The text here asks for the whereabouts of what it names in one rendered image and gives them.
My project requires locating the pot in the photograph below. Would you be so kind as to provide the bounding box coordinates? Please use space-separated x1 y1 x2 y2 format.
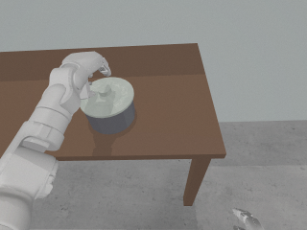
84 101 135 135

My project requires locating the knob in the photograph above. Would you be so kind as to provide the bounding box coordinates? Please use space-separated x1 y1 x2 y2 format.
97 83 112 97

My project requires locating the right robot hand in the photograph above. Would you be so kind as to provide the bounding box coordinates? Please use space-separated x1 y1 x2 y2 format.
232 208 265 230

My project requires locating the table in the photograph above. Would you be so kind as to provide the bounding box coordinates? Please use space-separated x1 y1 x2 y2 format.
0 43 226 206

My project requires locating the left robot upper arm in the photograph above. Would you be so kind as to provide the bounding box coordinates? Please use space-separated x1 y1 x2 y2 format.
0 145 59 230

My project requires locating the left robot hand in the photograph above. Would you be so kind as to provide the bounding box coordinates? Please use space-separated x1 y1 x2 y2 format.
61 51 111 100

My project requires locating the left robot forearm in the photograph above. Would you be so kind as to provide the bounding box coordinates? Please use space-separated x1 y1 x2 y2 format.
0 60 88 175

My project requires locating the lid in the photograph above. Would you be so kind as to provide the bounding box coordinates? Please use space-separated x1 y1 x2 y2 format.
80 77 134 118

